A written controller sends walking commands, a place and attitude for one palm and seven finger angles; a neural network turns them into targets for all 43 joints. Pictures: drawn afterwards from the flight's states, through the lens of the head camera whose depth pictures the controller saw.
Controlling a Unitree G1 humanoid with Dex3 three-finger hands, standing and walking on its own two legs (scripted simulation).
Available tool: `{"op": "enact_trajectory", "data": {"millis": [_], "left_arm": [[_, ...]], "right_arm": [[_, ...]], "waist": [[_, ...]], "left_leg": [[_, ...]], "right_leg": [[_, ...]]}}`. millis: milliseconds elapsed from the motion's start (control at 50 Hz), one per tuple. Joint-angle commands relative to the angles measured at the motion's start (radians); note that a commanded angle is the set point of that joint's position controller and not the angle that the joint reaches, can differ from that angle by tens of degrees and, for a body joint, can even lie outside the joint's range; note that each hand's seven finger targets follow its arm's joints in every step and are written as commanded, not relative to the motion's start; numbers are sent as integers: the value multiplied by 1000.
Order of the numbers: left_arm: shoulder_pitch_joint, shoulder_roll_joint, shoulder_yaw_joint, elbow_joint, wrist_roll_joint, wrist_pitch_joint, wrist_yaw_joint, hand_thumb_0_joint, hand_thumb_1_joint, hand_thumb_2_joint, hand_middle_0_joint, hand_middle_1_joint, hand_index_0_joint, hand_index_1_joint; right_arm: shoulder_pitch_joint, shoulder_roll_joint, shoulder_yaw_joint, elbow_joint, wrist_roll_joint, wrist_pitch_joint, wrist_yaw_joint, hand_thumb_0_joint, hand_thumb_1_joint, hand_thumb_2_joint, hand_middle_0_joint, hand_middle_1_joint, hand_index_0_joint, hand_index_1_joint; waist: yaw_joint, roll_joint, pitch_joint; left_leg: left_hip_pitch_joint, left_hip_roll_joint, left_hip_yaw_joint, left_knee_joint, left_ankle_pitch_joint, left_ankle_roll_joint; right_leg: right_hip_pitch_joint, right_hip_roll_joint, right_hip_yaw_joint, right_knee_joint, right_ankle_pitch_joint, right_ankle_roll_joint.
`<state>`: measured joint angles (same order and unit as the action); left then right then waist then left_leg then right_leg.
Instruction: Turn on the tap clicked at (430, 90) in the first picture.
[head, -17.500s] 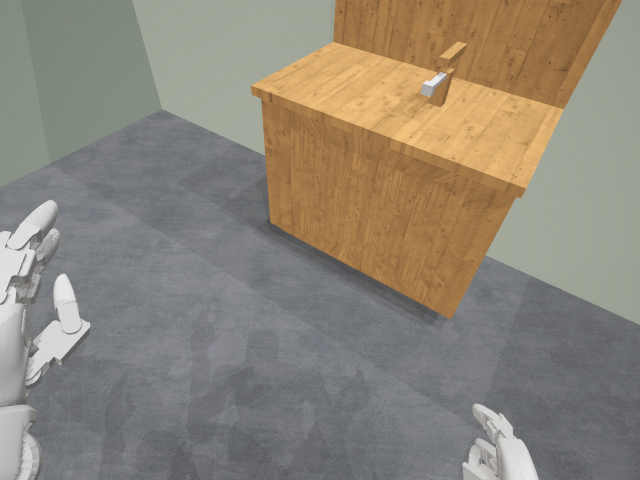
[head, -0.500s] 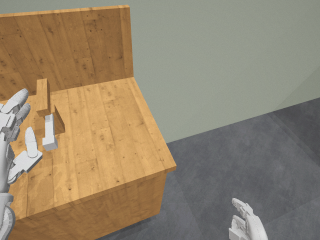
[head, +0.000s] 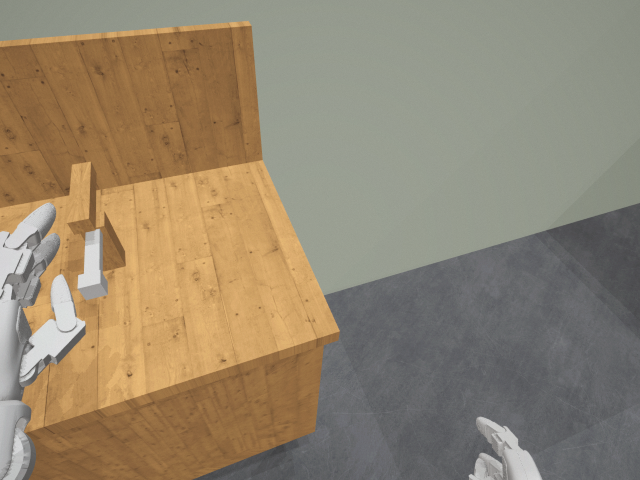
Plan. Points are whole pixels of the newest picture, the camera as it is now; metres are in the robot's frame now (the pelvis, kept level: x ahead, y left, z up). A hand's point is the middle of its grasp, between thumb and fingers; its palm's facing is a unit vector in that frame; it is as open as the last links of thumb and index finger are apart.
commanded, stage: come to a stop and stand still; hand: left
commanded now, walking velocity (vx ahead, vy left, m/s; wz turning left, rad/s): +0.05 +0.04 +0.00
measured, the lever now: (93, 285) +0.35 +0.34 +0.02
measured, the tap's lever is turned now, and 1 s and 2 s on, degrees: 0 0 0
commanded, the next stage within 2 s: look again from close up in 0.94 s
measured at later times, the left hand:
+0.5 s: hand (24, 316) +0.24 +0.33 +0.12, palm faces +0.32 -0.86 -0.40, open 7.4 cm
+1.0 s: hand out of the picture +0.23 +0.34 +0.15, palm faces +0.32 -0.85 -0.42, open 7.4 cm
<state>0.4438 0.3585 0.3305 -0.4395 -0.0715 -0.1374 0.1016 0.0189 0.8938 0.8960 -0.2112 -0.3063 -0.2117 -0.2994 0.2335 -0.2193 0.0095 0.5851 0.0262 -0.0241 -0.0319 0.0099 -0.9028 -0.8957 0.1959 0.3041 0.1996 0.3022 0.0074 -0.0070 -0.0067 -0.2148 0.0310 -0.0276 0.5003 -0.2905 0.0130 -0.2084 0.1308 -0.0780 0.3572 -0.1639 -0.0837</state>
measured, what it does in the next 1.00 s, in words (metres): shifts its weight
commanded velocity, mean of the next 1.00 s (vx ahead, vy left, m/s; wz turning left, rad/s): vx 0.00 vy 0.00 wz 0.00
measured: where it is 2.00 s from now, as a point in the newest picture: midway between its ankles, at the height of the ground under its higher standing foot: outside the picture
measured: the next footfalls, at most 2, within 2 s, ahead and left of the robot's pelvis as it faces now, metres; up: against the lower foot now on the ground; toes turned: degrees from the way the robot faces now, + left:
none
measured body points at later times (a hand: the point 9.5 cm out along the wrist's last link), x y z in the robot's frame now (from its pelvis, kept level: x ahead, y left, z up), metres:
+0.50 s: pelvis +0.02 +0.07 +0.00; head +0.08 +0.09 +0.44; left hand +0.22 +0.37 +0.15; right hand +0.18 -0.16 -0.10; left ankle -0.01 +0.13 -0.74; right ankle +0.02 -0.04 -0.74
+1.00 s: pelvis +0.02 +0.09 +0.00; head +0.08 +0.12 +0.44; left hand +0.21 +0.39 +0.17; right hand +0.22 -0.11 -0.08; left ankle -0.01 +0.13 -0.74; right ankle +0.02 -0.04 -0.74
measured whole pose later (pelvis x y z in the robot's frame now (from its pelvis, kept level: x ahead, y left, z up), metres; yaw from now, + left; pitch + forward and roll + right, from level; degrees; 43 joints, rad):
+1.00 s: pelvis +0.02 +0.09 +0.00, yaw +3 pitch +2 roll -1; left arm 0.44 0.42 0.35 -0.53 -0.09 -0.18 0.06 0.02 0.89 0.90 -0.21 -0.31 -0.21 -0.30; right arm 0.16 -0.20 0.03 0.55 0.02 -0.09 0.03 0.01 -0.90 -0.90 0.20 0.30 0.20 0.30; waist 0.04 -0.03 0.10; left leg -0.20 -0.13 -0.02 0.43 -0.26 0.10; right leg -0.26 -0.03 -0.07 0.45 -0.24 0.01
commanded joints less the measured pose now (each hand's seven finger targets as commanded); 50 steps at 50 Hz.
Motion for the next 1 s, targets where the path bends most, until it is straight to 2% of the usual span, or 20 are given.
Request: {"op": "enact_trajectory", "data": {"millis": [0,60,80,100,140,180,240,300,360,380,420,480,520,580,660,740,800,880,900,980], "left_arm": [[-109,183,99,-238,14,-69,22,0,900,900,-200,-300,-200,-300],[-109,194,108,-227,15,-69,25,0,900,900,-200,-300,-200,-300],[-1056,913,376,-499,29,-219,33,0,900,900,-200,-300,-200,-300],[-649,435,325,-54,40,-184,26,0,900,900,-200,-300,-200,-300],[-396,365,251,77,15,-147,28,0,900,900,-200,-300,-200,-300],[-215,276,187,136,-13,-147,-1,0,900,900,-200,-300,-200,-300],[-14,168,84,43,-49,-167,-11,0,900,900,-200,-300,-200,-300],[-15,178,82,-35,-49,-177,-2,0,900,900,-200,-300,-200,-300],[-130,292,183,-136,-35,-203,14,0,900,900,-200,-300,-200,-300],[-221,386,243,-212,-25,-207,23,0,900,900,-200,-300,-200,-300],[-253,360,224,-246,-27,-213,18,0,900,900,-200,-300,-200,-300],[-213,382,238,-324,-25,-198,20,0,900,900,-200,-300,-200,-300],[-140,348,213,-359,-26,-201,14,0,900,900,-200,-300,-200,-300],[21,284,211,-293,-29,-184,5,0,900,900,-200,-300,-200,-300],[31,261,218,-195,-32,-160,-14,0,900,900,-200,-300,-200,-300],[-30,254,199,-172,-36,-147,-29,0,900,900,-200,-300,-200,-300],[-48,231,164,-222,-31,-141,-34,0,900,900,-200,-300,-200,-300],[-79,273,175,-349,-20,-128,-23,0,900,900,-200,-300,-200,-300],[-72,240,145,-351,-21,-134,-26,0,900,900,-200,-300,-200,-300],[-20,302,223,-347,-20,-120,-10,0,900,900,-200,-300,-200,-300]], "right_arm": [[-133,-104,-32,-160,-2,-64,-11,0,-900,-900,200,300,200,300],[-124,-107,-35,-163,-2,-71,-14,0,-900,-900,200,300,200,300],[-29,-127,111,-218,53,-81,-71,0,-900,-900,200,300,200,300],[-50,-44,14,-174,35,-143,-60,0,-900,-900,200,300,200,300],[-62,-140,-13,-135,-8,-134,-14,0,-900,-900,200,300,200,300],[-48,-140,-31,-133,-8,-139,13,0,-900,-900,200,300,200,300],[-41,-137,-40,-149,13,-156,53,0,-900,-900,200,300,200,300],[-66,-145,-43,-143,17,-171,61,0,-900,-900,200,300,200,300],[-91,-153,-42,-142,4,-186,48,0,-900,-900,200,300,200,300],[-121,-163,-39,-132,0,-179,41,0,-900,-900,200,300,200,300],[-114,-146,-39,-142,-3,-186,32,0,-900,-900,200,300,200,300],[-107,-146,-41,-149,1,-191,43,0,-900,-900,200,300,200,300],[-65,-143,-48,-155,-5,-194,56,0,-900,-900,200,300,200,300],[-68,-138,-64,-144,-3,-185,80,0,-900,-900,200,300,200,300],[-66,-141,-81,-138,-2,-138,79,0,-900,-900,200,300,200,300],[-82,-144,-75,-151,6,-119,63,0,-900,-900,200,300,200,300],[-96,-132,-59,-163,4,-112,56,0,-900,-900,200,300,200,300],[-146,-135,-49,-187,13,-122,58,0,-900,-900,200,300,200,300],[-123,-128,-43,-181,-3,-118,55,0,-900,-900,200,300,200,300],[-138,-132,-45,-186,10,-118,50,0,-900,-900,200,300,200,300]], "waist": [[14,58,-110],[16,45,-112],[-70,320,106],[9,212,-37],[28,83,-38],[26,14,-109],[50,-114,-83],[44,-78,-89],[38,-61,-98],[29,-8,-113],[30,72,-141],[30,207,-241],[29,215,-261],[27,169,-215],[22,43,-131],[15,18,-128],[18,37,-158],[23,130,-196],[24,135,-187],[26,126,-199]], "left_leg": [[43,33,-23,-56,90,48],[38,43,-38,-74,130,45],[-238,-9,-30,-126,-154,45],[-174,91,-65,-59,-122,56],[-98,-9,-39,-49,-86,26],[-42,-17,-19,11,-40,23],[-62,-17,-23,-5,36,27],[-10,11,-61,-83,175,18],[-34,12,-87,-94,238,9],[-21,15,-98,-97,247,9],[-21,18,-116,-94,330,2],[91,35,-137,-45,642,-28],[162,63,-148,-31,851,-40],[222,95,-159,-54,955,-46],[121,103,-144,-86,858,-70],[117,93,-135,-103,838,-85],[139,89,-128,-110,786,-74],[151,85,-136,-111,740,-75],[131,87,-138,-114,713,-74],[106,79,-143,-99,690,-77]], "right_leg": [[53,-272,248,-144,-39,137],[82,-261,229,-113,27,118],[-3,-154,95,17,-221,158],[-39,-203,119,71,-328,88],[-18,-191,172,-42,-239,48],[-19,-249,224,-46,-168,29],[4,-281,233,-70,-106,62],[21,-240,161,3,62,58],[68,-234,150,51,166,57],[73,-229,156,71,173,54],[114,-235,138,108,215,50],[115,-225,127,164,259,46],[63,-221,87,179,143,51],[-54,-197,58,212,-19,57],[-36,-205,41,149,-16,62],[1,-206,38,132,57,60],[19,-206,45,123,59,60],[53,-202,76,135,55,55],[57,-206,60,120,30,55],[99,-209,80,122,107,48]]}}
